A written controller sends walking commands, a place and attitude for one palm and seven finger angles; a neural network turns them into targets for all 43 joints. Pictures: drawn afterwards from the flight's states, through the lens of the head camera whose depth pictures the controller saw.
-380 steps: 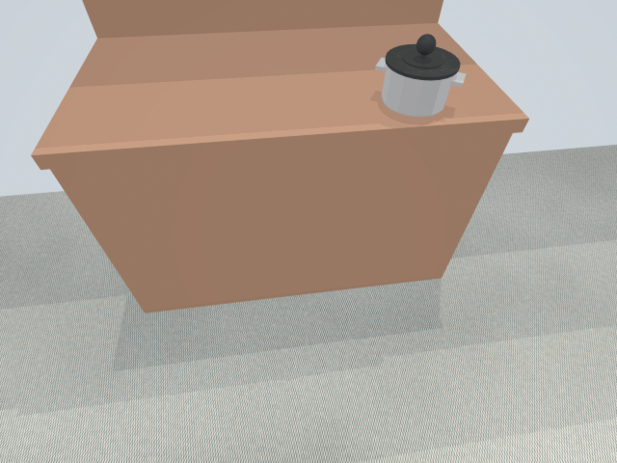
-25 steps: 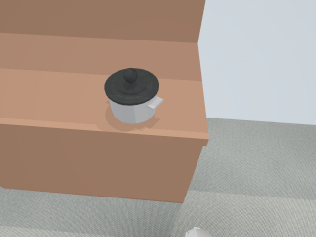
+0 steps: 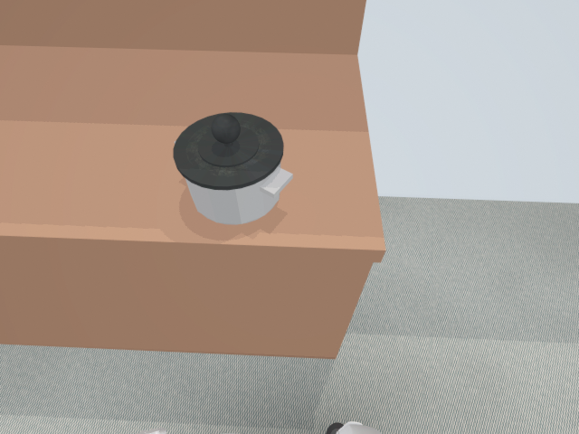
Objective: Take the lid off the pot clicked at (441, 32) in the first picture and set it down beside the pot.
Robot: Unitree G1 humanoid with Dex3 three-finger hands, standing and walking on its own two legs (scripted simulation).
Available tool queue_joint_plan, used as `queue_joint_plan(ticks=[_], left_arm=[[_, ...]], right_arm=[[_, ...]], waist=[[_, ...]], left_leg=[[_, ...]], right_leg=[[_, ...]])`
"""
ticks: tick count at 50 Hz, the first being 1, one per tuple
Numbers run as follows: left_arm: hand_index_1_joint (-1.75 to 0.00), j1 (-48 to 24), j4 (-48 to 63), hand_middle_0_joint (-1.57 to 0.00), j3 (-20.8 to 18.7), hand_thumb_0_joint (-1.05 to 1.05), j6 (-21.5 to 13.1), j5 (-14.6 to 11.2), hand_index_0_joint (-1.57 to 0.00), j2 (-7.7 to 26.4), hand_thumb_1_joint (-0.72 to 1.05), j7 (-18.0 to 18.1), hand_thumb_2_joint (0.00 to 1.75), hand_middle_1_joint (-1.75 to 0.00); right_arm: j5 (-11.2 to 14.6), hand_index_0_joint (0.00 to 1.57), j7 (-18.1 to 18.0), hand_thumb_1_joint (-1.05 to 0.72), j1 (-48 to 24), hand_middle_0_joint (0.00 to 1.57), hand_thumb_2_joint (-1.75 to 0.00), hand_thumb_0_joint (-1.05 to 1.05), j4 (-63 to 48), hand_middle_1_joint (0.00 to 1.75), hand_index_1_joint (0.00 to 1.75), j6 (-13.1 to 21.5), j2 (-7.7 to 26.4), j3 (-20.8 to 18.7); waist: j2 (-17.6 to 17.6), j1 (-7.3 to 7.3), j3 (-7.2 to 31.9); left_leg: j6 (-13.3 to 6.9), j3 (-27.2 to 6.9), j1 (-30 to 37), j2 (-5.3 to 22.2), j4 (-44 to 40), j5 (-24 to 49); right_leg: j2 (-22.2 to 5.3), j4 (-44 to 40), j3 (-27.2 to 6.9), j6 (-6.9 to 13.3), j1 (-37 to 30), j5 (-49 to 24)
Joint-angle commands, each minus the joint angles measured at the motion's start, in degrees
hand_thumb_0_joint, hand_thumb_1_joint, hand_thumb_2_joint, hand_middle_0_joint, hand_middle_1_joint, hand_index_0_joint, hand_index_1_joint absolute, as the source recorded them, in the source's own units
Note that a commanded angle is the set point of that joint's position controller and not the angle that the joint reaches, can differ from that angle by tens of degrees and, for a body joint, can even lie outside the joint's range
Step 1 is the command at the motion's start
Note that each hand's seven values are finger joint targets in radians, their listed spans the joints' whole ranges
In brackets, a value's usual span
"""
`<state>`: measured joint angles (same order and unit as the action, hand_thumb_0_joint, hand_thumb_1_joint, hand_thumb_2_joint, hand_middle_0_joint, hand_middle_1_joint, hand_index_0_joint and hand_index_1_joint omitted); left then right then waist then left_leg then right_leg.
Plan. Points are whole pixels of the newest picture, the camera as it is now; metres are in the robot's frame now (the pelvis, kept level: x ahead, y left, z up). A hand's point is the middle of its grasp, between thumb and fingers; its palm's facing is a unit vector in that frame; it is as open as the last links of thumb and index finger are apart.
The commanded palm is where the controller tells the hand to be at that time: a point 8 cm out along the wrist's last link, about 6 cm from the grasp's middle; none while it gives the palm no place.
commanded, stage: come to a stop and stand still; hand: left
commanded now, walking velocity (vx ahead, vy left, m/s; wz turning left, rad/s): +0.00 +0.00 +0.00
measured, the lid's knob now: (225, 128) +0.51 +0.13 +0.13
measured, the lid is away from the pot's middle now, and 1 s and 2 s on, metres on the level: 0.00 0.00 0.00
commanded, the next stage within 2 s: look again from close up in 1.44 s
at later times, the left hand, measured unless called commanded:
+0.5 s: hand out of the picture -0.05 +0.24 -0.17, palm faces +0.02 -0.98 -0.19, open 7.4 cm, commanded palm none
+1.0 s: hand out of the picture -0.02 +0.24 -0.16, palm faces +0.00 -0.98 -0.19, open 7.4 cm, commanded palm none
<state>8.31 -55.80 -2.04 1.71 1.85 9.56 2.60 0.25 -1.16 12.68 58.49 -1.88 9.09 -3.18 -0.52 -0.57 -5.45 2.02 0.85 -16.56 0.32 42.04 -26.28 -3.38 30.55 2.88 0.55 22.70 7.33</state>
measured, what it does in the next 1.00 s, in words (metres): steps on the spot: left foot, then right foot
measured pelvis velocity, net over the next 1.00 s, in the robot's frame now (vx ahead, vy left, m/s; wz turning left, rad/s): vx -0.03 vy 0.07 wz -0.03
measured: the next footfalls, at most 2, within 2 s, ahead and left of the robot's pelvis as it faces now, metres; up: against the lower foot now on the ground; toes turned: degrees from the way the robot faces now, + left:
left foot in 0.04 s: +0.00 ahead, +0.14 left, +0.00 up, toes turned +0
right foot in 0.22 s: +0.04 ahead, -0.06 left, +0.00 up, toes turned -2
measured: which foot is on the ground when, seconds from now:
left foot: up 0.00-0.02, down 0.04-1.00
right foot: down 0.00-0.06, up 0.08-0.20, down 0.22-1.00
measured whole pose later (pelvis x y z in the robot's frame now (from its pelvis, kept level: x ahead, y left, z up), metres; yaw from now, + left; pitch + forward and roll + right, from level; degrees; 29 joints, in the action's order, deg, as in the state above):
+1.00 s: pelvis -0.03 +0.07 +0.01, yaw -2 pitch +0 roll +0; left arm 17.6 -60.6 0.2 0.0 0.8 8.3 1.8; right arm -0.2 -1.5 15.5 61.4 1.2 9.3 -0.1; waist 0.0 0.3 -1.3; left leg -3.9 3.5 -9.1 -3.6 24.1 -14.9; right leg -1.3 26.7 0.5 -0.3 15.0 11.4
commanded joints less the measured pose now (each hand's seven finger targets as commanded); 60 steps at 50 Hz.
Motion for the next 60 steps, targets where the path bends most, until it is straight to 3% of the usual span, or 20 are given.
queue_joint_plan(ticks=[1,2,3,4,5,8,10,12,13,14,15,17,18,20,21,26,32,44,49,60], left_arm=[[-0.3,4.85,4.37,-0.2,-1.89,0.0,0.47,-1.34,-0.2,9.97,0.9,2.26,0.9,-0.3],[-0.3,4.66,5.25,-0.2,-1.18,0.0,1.29,-1.55,-0.2,7.38,0.9,1.57,0.9,-0.3],[-0.3,4.35,5.39,-0.2,-1.03,0.0,1.99,-1.35,-0.2,5.47,0.9,0.93,0.9,-0.3],[-0.3,4.96,5.45,-0.2,-1.25,0.0,2.46,-0.8,-0.2,5.51,0.9,0.34,0.9,-0.3],[-0.3,6.24,5.18,-0.2,-1.12,0.0,2.93,-0.51,-0.2,5.6,0.9,0.12,0.9,-0.3],[-0.3,10.66,4.87,-0.2,-0.95,0.0,1.42,-0.58,-0.2,4.94,0.9,-0.36,0.9,-0.3],[-0.3,13.93,4.31,-0.2,-0.83,0.0,0.34,-0.14,-0.2,5.74,0.9,-0.7,0.9,-0.3],[-0.3,12.31,6.07,-0.2,-0.57,0.0,-1.3,0.11,-0.2,8.49,0.9,-0.42,0.9,-0.3],[-0.3,9.68,7.21,-0.2,-0.74,0.0,-1.56,-0.01,-0.2,10.36,0.9,-0.41,0.9,-0.3],[-0.3,7.17,8.03,-0.2,-1.09,0.0,-2.32,-0.21,-0.2,10.06,0.9,-0.08,0.9,-0.3],[-0.3,5.34,8.61,-0.2,-1.27,0.0,-2.34,-0.23,-0.2,10.19,0.9,0.12,0.9,-0.3],[-0.3,3.95,8.99,-0.2,-1.19,0.0,-2.26,-0.29,-0.2,9.1,0.9,0.27,0.9,-0.3],[-0.3,5.12,8.53,-0.2,-0.88,0.0,-2.25,-0.41,-0.2,8.53,0.9,0.15,0.9,-0.3],[-0.3,9.1,7.02,-0.2,-0.27,0.0,-2.35,-0.91,-0.2,6.47,0.9,-0.31,0.9,-0.3],[-0.3,10.69,5.81,-0.2,-0.18,0.0,-1.95,-0.94,-0.2,6.03,0.9,-0.42,0.9,-0.3],[-0.3,12.09,2.67,-0.2,0.25,0.0,-1.94,-0.71,-0.2,4.97,0.9,-0.8,0.9,-0.3],[-0.3,12.15,0.9,-0.2,0.35,0.0,-1.64,-0.55,-0.2,4.36,0.9,-0.8,0.9,-0.3],[-0.3,11.88,-1.68,-0.2,0.94,0.0,-2.87,-1.12,-0.2,3.91,0.9,-0.48,0.9,-0.3],[-0.3,11.95,-2.61,-0.2,1.09,0.0,-3.16,-1.3,-0.2,4.08,0.9,-0.38,0.9,-0.3],[-0.3,11.81,-4.09,-0.2,1.31,0.0,-3.23,-1.56,-0.2,4.71,0.9,-0.42,0.9,-0.3]], right_arm=[[-0.53,0.2,-0.79,-0.9,5.45,0.2,-0.9,0.0,-5.98,0.3,0.3,2.05,5.31,-1.02],[-1.26,0.2,-1.07,-0.9,3.29,0.2,-0.9,0.0,-7.49,0.3,0.3,1.93,9.0,-1.62],[-1.9,0.2,-0.98,-0.9,-0.22,0.2,-0.9,0.0,-9.45,0.3,0.3,1.23,11.46,-2.01],[-1.9,0.2,-0.56,-0.9,-3.49,0.2,-0.9,0.0,-10.7,0.3,0.3,0.62,11.35,-2.05],[-2.03,0.2,-0.12,-0.9,-6.0,0.2,-0.9,0.0,-11.26,0.3,0.3,0.37,11.15,-1.67],[-1.96,0.2,0.48,-0.9,-5.67,0.2,-0.9,0.0,-11.77,0.3,0.3,0.31,10.43,-0.75],[-1.67,0.2,0.17,-0.9,-3.05,0.2,-0.9,0.0,-11.36,0.3,0.3,0.23,9.55,-0.35],[-0.75,0.2,-0.18,-0.9,2.03,0.2,-0.9,0.0,-11.57,0.3,0.3,0.09,6.5,0.13],[-0.79,0.2,0.09,-0.9,4.13,0.2,-0.9,0.0,-10.71,0.3,0.3,0.05,6.3,-0.09],[-0.92,0.2,0.33,-0.9,5.34,0.2,-0.9,0.0,-9.68,0.3,0.3,0.03,6.33,0.06],[-0.64,0.2,0.32,-0.9,6.53,0.2,-0.9,0.0,-9.34,0.3,0.3,0.03,6.62,-0.21],[-0.69,0.2,0.54,-0.9,8.66,0.2,-0.9,0.0,-8.11,0.3,0.3,0.88,6.04,-0.04],[-0.73,0.2,0.64,-0.9,8.67,0.2,-0.9,0.0,-7.53,0.3,0.3,1.56,5.67,0.36],[-1.01,0.2,0.44,-0.9,5.71,0.2,-0.9,0.0,-7.43,0.3,0.3,2.91,6.65,0.6],[-1.1,0.2,0.17,-0.9,2.73,0.2,-0.9,0.0,-7.96,0.3,0.3,2.95,7.24,0.68],[-0.96,0.2,-0.36,-0.9,2.92,0.2,-0.9,0.0,-6.26,0.3,0.3,3.12,6.94,1.18],[-1.01,0.2,-0.52,-0.9,4.09,0.2,-0.9,0.0,-3.85,0.3,0.3,2.94,6.94,1.24],[-0.67,0.2,-0.66,-0.9,6.21,0.2,-0.9,0.0,-0.05,0.3,0.3,3.69,5.09,2.01],[-0.58,0.2,-0.94,-0.9,5.88,0.2,-0.9,0.0,1.33,0.3,0.3,4.22,4.98,2.44],[-0.61,0.2,-1.31,-0.9,4.62,0.2,-0.9,0.0,3.01,0.3,0.3,4.23,4.91,2.51]], waist=[[4.57,-0.51,17.95],[12.26,0.06,10.86],[13.98,0.98,3.31],[11.61,1.86,-1.49],[15.04,2.66,-4.55],[3.81,3.73,-9.35],[-2.87,3.77,-7.85],[-10.26,-0.14,-3.88],[-8.3,-2.14,0.23],[-13.45,-2.25,3.26],[-15.33,-2.97,5.16],[-12.01,-3.73,5.92],[-6.84,-3.38,5.89],[8.79,-0.73,5.68],[12.87,0.84,4.97],[2.12,1.74,2.21],[2.87,1.74,0.27],[-2.14,0.48,2.74],[-0.55,0.47,4.92],[0.28,0.76,4.36]], left_leg=[[-0.61,1.1,4.79,2.38,-19.74,10.4],[-4.17,-7.7,0.2,9.98,-21.7,8.53],[-7.66,-10.78,-8.09,14.49,-24.78,4.95],[-8.61,-10.06,-15.12,13.15,-27.87,-3.79],[-8.72,-10.83,-20.83,12.35,-30.27,-10.53],[-8.8,-9.21,-22.77,11.07,-27.37,-8.56],[-6.61,-7.17,-15.65,7.87,-20.09,-7.69],[-3.36,-1.63,-6.7,-0.5,-7.01,-1.89],[-2.78,-1.12,0.95,-1.53,-2.91,2.52],[-2.71,-1.48,1.99,-0.87,-0.85,4.4],[-2.84,-1.76,4.94,-0.77,-0.63,4.1],[-3.42,-1.66,9.49,-0.78,-9.49,6.18],[-3.9,-2.12,10.99,-0.18,-15.8,7.57],[-5.71,-10.47,6.91,5.82,-23.61,8.15],[-6.5,-12.91,1.96,8.42,-27.22,4.2],[-5.86,-11.38,-3.44,6.77,-28.61,1.47],[-5.8,-12.28,-5.02,6.89,-30.97,-4.53],[-5.18,-6.87,3.11,4.48,-24.58,10.99],[-4.92,-5.47,6.29,4.84,-23.0,19.84],[-4.56,-4.76,8.2,5.25,-22.55,22.59]], right_leg=[[-8.16,6.44,-6.69,4.57,-13.41,-7.44],[-2.03,8.49,-1.6,1.19,-5.34,9.67],[1.87,13.01,0.23,0.22,-2.46,13.46],[2.78,17.12,0.01,0.51,-4.06,13.71],[2.95,21.06,-0.72,0.49,-4.85,14.41],[3.28,18.39,-1.5,0.0,-6.25,13.43],[2.43,1.92,-2.42,0.68,-6.61,11.81],[-8.01,-13.44,-22.89,6.37,1.55,25.45],[-11.78,-17.26,-25.39,9.03,5.2,30.54],[-10.82,-18.4,-26.1,9.93,3.83,28.5],[-10.77,-18.15,-23.83,10.45,4.92,28.88],[-8.23,-14.76,-17.65,7.97,5.67,25.45],[-5.66,-11.4,-14.49,5.76,4.53,22.1],[0.14,-4.07,-7.35,2.34,-0.11,11.98],[0.71,-2.31,-3.64,1.49,-3.83,9.89],[-0.15,-4.54,-4.44,1.98,-10.25,4.77],[-0.19,-4.59,-4.0,1.56,-9.76,6.45],[-2.65,-7.76,-7.53,2.04,-9.09,0.25],[-2.85,-6.85,-7.55,2.01,-10.61,-4.99],[-2.84,-7.36,-7.98,2.35,-11.62,-7.8]])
